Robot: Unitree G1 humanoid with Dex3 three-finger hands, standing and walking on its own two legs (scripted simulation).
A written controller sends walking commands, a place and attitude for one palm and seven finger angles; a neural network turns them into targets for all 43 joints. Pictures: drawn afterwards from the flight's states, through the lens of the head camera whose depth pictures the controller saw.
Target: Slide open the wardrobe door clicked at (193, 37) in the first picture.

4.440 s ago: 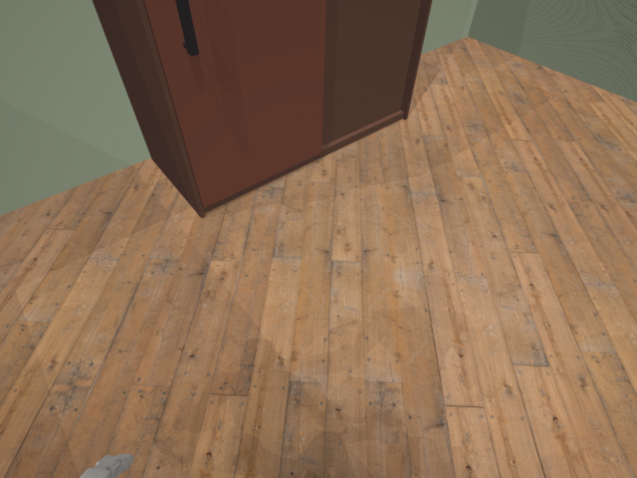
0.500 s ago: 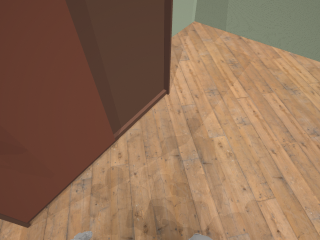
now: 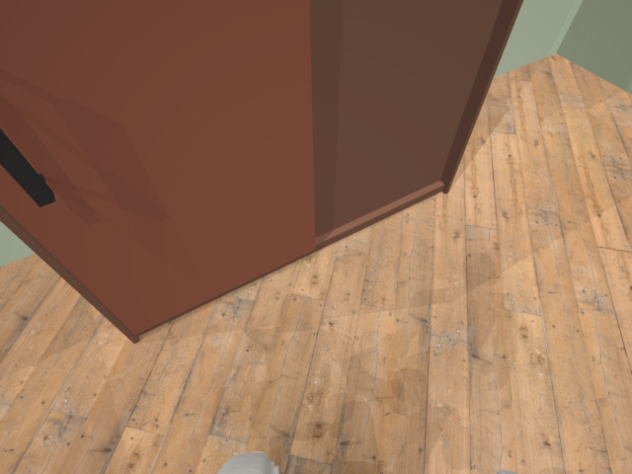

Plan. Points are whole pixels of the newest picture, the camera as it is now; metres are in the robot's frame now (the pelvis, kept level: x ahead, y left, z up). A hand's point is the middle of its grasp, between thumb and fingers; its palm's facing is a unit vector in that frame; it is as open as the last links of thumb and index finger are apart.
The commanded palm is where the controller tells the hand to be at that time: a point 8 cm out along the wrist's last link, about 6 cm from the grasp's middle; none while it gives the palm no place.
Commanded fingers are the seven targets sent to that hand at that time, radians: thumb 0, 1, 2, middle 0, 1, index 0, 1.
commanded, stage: turn to face it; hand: left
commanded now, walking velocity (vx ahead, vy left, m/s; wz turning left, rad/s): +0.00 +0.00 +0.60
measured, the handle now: out of the picture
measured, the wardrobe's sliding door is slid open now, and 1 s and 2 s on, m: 0.00 0.00 0.00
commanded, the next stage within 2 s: take the last steps up to it in 0.84 s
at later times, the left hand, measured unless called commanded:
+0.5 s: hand out of the picture +0.07 +0.25 -0.15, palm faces +0.26 -0.93 -0.26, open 7.4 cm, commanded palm none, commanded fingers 0.00 0.90 0.90 -0.20 -0.30 -0.20 -0.30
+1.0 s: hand out of the picture -0.13 +0.19 -0.18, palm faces +0.52 -0.82 -0.23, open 7.4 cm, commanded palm none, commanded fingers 0.00 0.90 0.90 -0.20 -0.30 -0.20 -0.30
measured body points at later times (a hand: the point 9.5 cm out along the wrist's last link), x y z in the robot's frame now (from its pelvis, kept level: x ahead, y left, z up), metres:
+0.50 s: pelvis -0.01 +0.02 +0.00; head +0.03 +0.03 +0.45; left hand +0.05 +0.30 -0.13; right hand +0.11 -0.22 -0.14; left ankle +0.00 +0.12 -0.74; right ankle +0.02 -0.13 -0.70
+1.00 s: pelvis -0.06 +0.01 -0.01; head -0.02 +0.04 +0.44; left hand -0.16 +0.24 -0.16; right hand +0.15 -0.18 -0.14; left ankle -0.13 +0.09 -0.73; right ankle +0.02 -0.12 -0.74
